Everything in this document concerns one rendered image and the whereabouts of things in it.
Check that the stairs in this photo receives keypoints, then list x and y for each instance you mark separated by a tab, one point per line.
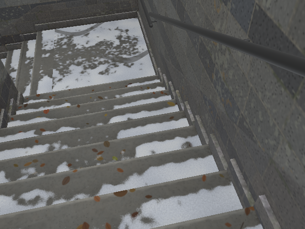
19	64
117	155

